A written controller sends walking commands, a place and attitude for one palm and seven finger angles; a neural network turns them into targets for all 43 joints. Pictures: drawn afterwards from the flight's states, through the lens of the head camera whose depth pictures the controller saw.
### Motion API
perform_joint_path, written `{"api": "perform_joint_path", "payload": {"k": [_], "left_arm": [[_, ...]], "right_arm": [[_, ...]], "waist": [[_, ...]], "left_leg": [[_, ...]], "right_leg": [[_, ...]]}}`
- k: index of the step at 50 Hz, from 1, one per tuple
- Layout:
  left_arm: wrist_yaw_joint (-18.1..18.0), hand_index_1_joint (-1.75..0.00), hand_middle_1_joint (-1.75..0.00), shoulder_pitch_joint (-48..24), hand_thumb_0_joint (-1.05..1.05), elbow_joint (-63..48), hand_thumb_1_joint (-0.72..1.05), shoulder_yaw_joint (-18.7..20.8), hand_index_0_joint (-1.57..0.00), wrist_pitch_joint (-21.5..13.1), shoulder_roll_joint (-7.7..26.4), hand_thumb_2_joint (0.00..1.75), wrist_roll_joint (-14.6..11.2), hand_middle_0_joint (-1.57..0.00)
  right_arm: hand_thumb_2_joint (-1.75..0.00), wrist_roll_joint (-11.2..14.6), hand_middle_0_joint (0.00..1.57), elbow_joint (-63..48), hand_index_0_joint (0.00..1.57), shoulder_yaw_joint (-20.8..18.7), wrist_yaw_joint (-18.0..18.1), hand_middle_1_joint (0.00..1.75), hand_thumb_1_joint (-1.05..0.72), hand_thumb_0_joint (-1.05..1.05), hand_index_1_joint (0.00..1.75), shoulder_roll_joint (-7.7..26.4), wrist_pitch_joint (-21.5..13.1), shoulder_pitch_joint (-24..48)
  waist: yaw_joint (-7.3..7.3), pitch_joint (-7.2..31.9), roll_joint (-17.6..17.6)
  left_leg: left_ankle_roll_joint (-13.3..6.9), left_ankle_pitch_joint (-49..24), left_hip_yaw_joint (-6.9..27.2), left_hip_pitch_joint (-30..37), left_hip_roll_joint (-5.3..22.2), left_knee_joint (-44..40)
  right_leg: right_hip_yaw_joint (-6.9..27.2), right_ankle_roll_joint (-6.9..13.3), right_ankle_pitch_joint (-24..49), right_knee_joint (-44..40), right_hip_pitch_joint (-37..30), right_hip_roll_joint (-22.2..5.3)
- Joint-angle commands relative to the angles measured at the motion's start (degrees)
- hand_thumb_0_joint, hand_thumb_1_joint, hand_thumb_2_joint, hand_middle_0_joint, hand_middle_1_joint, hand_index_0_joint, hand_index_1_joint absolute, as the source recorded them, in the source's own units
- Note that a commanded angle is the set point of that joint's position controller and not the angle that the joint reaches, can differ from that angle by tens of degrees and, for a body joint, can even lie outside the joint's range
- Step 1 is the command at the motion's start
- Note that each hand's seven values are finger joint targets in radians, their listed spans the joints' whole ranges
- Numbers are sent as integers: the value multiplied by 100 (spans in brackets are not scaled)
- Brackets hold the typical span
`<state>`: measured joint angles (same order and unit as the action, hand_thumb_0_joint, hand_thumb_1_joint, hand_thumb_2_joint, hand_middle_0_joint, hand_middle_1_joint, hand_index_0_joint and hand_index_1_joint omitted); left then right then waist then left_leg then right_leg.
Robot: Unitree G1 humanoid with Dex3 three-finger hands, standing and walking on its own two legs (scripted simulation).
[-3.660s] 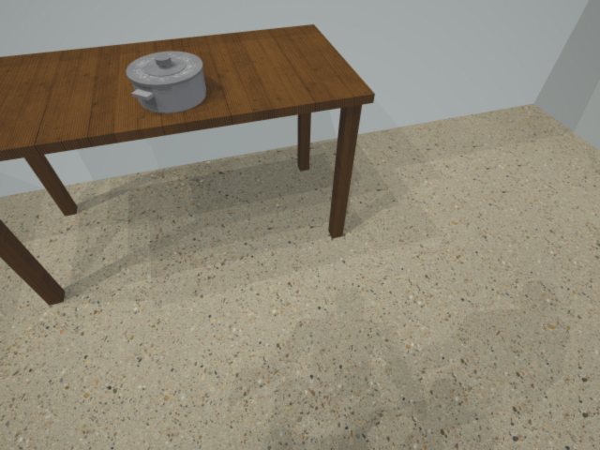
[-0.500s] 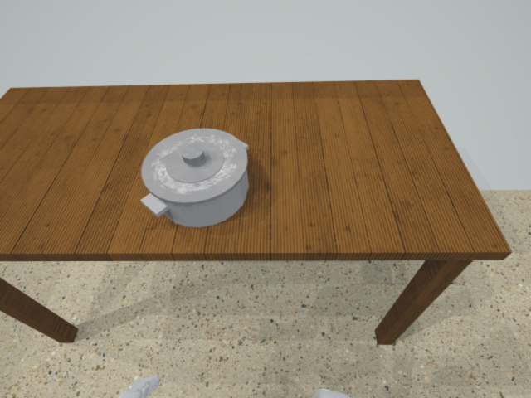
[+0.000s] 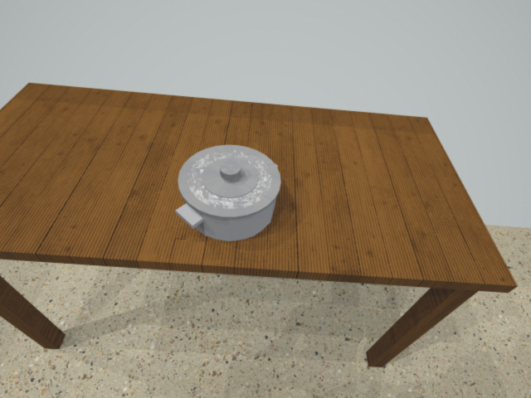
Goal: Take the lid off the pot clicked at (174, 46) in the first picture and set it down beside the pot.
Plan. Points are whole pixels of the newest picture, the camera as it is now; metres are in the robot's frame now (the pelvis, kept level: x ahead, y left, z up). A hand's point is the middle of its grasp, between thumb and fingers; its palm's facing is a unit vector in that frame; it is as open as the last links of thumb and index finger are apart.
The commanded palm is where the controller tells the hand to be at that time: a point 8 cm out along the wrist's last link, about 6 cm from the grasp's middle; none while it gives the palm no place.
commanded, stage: come to a stop and stand still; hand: left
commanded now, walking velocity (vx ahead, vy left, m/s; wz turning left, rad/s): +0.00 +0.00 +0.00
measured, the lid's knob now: (230, 170) +0.52 +0.11 +0.03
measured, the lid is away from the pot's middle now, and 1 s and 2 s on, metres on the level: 0.00 0.00 0.00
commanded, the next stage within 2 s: look again from close up in 0.34 s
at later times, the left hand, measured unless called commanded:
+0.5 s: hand out of the picture -0.04 +0.15 -0.18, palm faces -0.01 -0.99 -0.17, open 7.4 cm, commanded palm none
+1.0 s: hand out of the picture +0.00 +0.17 -0.18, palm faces +0.01 -0.97 -0.23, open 7.4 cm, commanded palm none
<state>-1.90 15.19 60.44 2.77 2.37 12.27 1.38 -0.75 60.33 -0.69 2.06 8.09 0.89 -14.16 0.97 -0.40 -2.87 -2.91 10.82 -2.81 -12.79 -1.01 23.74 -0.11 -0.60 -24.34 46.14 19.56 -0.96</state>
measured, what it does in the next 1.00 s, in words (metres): steps on the spot: right foot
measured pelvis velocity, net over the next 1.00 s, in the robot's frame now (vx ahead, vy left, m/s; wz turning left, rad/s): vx -0.03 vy -0.01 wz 0.00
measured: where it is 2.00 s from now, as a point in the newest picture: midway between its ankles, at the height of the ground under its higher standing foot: outside the picture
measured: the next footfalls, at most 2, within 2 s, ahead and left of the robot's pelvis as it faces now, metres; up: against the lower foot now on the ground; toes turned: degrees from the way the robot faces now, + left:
right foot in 0.12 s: -0.01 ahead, -0.12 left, +0.00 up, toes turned -2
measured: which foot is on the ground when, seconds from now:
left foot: down 0.00-1.00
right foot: up 0.00-0.10, down 0.12-1.00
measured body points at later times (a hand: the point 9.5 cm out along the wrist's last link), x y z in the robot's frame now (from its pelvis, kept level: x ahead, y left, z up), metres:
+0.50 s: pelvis -0.02 -0.01 +0.00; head -0.02 -0.01 +0.45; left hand -0.03 +0.20 -0.17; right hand -0.04 -0.23 -0.16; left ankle +0.02 +0.09 -0.74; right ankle -0.05 -0.12 -0.74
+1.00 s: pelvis -0.03 -0.01 -0.01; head -0.02 -0.02 +0.44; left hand +0.00 +0.22 -0.16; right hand +0.00 -0.24 -0.17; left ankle +0.02 +0.09 -0.74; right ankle -0.05 -0.12 -0.74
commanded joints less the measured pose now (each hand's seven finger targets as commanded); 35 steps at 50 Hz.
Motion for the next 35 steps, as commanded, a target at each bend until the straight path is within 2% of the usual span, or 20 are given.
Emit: {"api": "perform_joint_path", "payload": {"k": [1,2,4,5,6,7,8,9,15,16,17,21,22,23,24,25,27,30,32,35], "left_arm": [[-21,-30,-30,234,0,-52,90,-94,-20,-90,140,90,-53,-20],[-24,-30,-30,298,0,24,90,-103,-20,-109,123,90,-52,-20],[-56,-30,-30,690,0,233,90,-144,-20,-158,120,90,-53,-20],[-81,-30,-30,757,0,318,90,-160,-20,-206,222,90,-47,-20],[-87,-30,-30,673,0,339,90,-186,-20,-246,306,90,-46,-20],[-86,-30,-30,649,0,313,90,-189,-20,-263,403,90,-50,-20],[-77,-30,-30,573,0,376,90,-191,-20,-305,349,90,-48,-20],[-78,-30,-30,527,0,394,90,-218,-20,-329,275,90,-56,-20],[-79,-30,-30,612,0,468,90,-256,-20,-311,199,90,-69,-20],[-78,-30,-30,651,0,490,90,-260,-20,-311,178,90,-72,-20],[-74,-30,-30,694,0,489,90,-258,-20,-304,210,90,-69,-20],[-83,-30,-30,779,0,547,90,-259,-20,-318,82,90,-74,-20],[-79,-30,-30,487,0,-63,90,-360,-20,-564,595,90,-21,-20],[-86,-30,-30,718,0,-52,90,-253,-20,-459,252,90,-31,-20],[-87,-30,-30,775,0,-47,90,-297,-20,-454,256,90,-53,-20],[-96,-30,-30,768,0,-83,90,-284,-20,-471,206,90,-68,-20],[-111,-30,-30,640,0,-157,90,-248,-20,-473,275,90,-87,-20],[-120,-30,-30,567,0,-188,90,-236,-20,-471,202,90,-83,-20],[-122,-30,-30,479,0,-213,90,-212,-20,-451,275,90,-79,-20],[-133,-30,-30,384,0,-266,90,-217,-20,-449,213,90,-75,-20]], "right_arm": [[-90,-8,20,-96,20,-176,33,30,-90,0,30,879,-97,-248],[-90,-5,20,-43,20,-177,21,30,-90,0,30,864,-106,-302],[-90,36,20,23,20,-152,8,30,-90,0,30,836,-108,-247],[-90,70,20,36,20,-131,-5,30,-90,0,30,700,-112,-245],[-90,88,20,51,20,-108,-29,30,-90,0,30,609,-110,-227],[-90,94,20,62,20,-100,-65,30,-90,0,30,561,-122,-273],[-90,65,20,90,20,-106,-63,30,-90,0,30,600,-97,-179],[-90,56,20,130,20,-118,-59,30,-90,0,30,646,-83,-220],[-90,46,20,361,20,-69,-67,30,-90,0,30,606,-61,-320],[-90,41,20,384,20,-62,-63,30,-90,0,30,588,-65,-345],[-90,52,20,394,20,-59,-63,30,-90,0,30,575,-62,-379],[-90,34,20,458,20,-53,-44,30,-90,0,30,503,-85,-500],[-90,-48,20,-172,20,-2,-125,30,-90,0,30,632,-255,-571],[-90,-23,20,-192,20,-183,-96,30,-90,0,30,563,-317,-407],[-90,7,20,-245,20,-153,-89,30,-90,0,30,484,-297,-331],[-90,4,20,-292,20,-163,-89,30,-90,0,30,434,-272,-310],[-90,-10,20,-325,20,-161,-86,30,-90,0,30,400,-220,-389],[-90,-29,20,-304,20,-180,-111,30,-90,0,30,458,-154,-374],[-90,-35,20,-301,20,-180,-120,30,-90,0,30,467,-118,-401],[-90,-48,20,-249,20,-181,-126,30,-90,0,30,522,-133,-444]], "waist": [[-132,97,1037],[-118,52,848],[18,140,730],[-34,68,524],[-107,-121,368],[-133,-86,512],[-158,-122,-146],[-192,-138,-464],[-170,-538,141],[-155,-565,253],[-124,-610,183],[-117,-549,337],[-300,-889,410],[-51,-536,563],[-62,-171,533],[-81,-114,538],[-157,-110,410],[-182,-441,468],[-203,-508,266],[-229,-496,298]], "left_leg": [[-610,-1136,1252,632,1354,-952],[-598,-1140,1282,561,1337,-910],[-335,-606,1115,411,1121,-667],[-117,-330,974,188,888,-514],[54,-196,791,185,689,-441],[90,-183,798,252,636,-481],[146,-409,650,405,609,-344],[162,-367,592,558,620,-319],[163,179,615,407,599,-541],[162,233,625,400,603,-582],[141,309,630,297,606,-572],[143,264,652,315,627,-625],[3,-915,586,246,193,-392],[98,-207,766,44,703,-270],[61,-147,825,85,627,-165],[85,-92,748,91,549,-51],[103,-32,729,121,511,82],[134,327,711,-109,443,180],[127,475,741,-156,441,212],[127,356,756,-179,452,217]], "right_leg": [[-74,-19,-173,-917,-114,-130],[-80,10,1,-1328,-310,-131],[-46,36,935,-2523,-951,-194],[286,129,1371,-2842,-1181,-390],[525,249,1549,-2876,-983,-621],[522,298,1591,-2859,-911,-741],[600,298,1793,-2815,-721,-646],[606,292,1709,-2877,-591,-673],[593,273,745,-3042,-323,-556],[589,271,730,-3020,-302,-528],[540,265,709,-3055,-365,-510],[527,274,851,-2954,-384,-485],[159,484,1487,-2257,-319,42],[268,397,897,-2296,-234,-298],[347,424,1149,-2409,-517,-360],[425,459,1222,-2490,-533,-428],[466,491,1146,-2561,-468,-480],[568,505,659,-2707,-167,-494],[576,508,419,-2738,-58,-506],[612,499,525,-2608,-40,-482]]}}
